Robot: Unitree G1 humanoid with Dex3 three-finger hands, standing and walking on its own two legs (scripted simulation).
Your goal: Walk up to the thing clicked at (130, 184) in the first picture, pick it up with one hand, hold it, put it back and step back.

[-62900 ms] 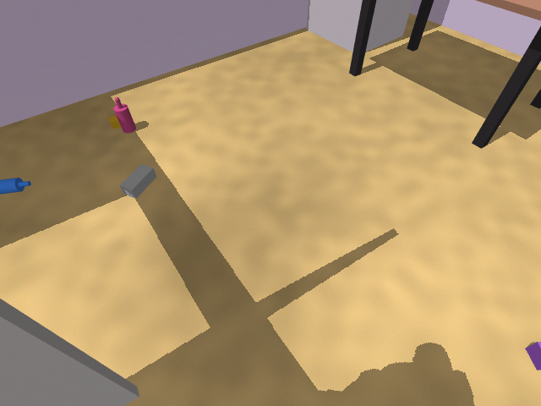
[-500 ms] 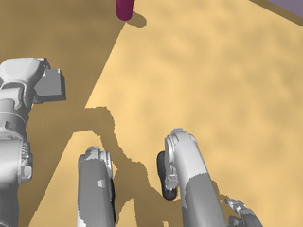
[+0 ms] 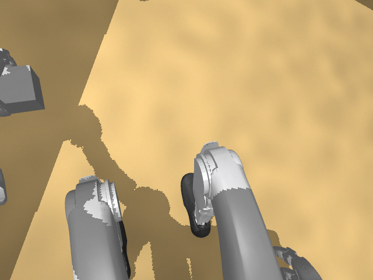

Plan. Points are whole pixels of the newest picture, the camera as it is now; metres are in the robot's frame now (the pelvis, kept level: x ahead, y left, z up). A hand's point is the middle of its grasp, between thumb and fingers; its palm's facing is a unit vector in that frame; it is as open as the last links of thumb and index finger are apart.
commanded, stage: crouch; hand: left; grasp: from above
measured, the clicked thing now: out of the picture +0.53 +0.30 -0.20
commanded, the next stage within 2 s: lower in 0.50 s
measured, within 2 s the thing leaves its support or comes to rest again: neither
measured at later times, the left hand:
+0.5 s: hand out of the picture +0.54 +0.29 -0.19, palm faces -0.45 -0.03 -0.89, open 10.3 cm
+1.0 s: hand (10, 97) +0.53 +0.29 -0.24, palm faces -0.46 -0.05 -0.88, open 10.3 cm
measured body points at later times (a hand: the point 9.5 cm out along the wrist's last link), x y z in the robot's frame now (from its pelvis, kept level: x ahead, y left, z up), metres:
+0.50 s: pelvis -0.01 +0.01 -0.03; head +0.27 +0.08 +0.32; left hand +0.55 +0.29 -0.14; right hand +0.00 -0.27 -0.10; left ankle +0.07 +0.12 -0.35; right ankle +0.13 -0.15 -0.34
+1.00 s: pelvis -0.01 +0.01 -0.05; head +0.28 +0.09 +0.28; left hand +0.55 +0.29 -0.19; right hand -0.01 -0.27 -0.10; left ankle +0.07 +0.12 -0.35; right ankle +0.13 -0.15 -0.34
